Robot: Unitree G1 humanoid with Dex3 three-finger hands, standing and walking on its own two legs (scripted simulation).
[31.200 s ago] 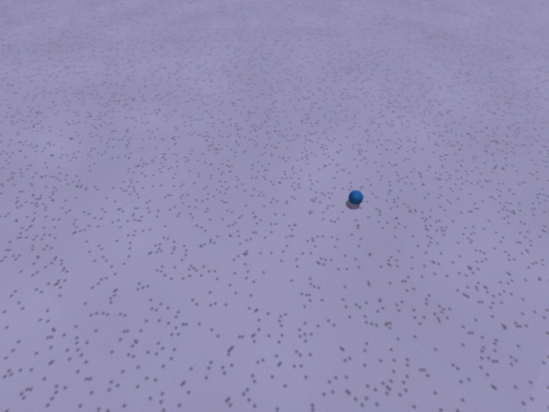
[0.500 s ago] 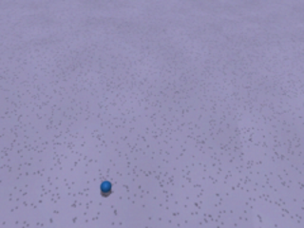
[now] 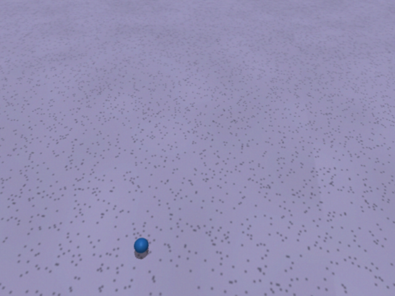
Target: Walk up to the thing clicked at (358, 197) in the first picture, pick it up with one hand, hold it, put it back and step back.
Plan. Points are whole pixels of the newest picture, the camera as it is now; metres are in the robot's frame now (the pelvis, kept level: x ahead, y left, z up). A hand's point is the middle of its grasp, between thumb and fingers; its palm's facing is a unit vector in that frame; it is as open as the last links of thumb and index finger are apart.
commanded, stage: stand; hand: left
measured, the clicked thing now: (141, 245) +0.49 +0.26 -0.75
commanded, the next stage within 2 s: rise first in 1.92 s
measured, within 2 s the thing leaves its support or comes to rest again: neither
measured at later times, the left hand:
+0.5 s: hand out of the picture +0.09 +0.26 -0.16, palm faces -0.02 -0.94 -0.34, open 7.4 cm
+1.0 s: hand out of the picture +0.08 +0.26 -0.16, palm faces +0.00 -0.94 -0.35, open 7.4 cm
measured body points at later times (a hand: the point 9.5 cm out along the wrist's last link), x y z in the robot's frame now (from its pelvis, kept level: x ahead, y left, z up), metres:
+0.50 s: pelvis +0.02 +0.00 +0.00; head +0.03 +0.01 +0.45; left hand +0.10 +0.31 -0.13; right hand +0.10 -0.30 -0.13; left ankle +0.00 +0.13 -0.75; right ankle +0.01 -0.13 -0.75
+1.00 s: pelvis +0.01 +0.01 +0.00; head +0.02 +0.01 +0.45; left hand +0.08 +0.31 -0.13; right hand +0.10 -0.29 -0.13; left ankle +0.00 +0.13 -0.75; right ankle +0.01 -0.13 -0.75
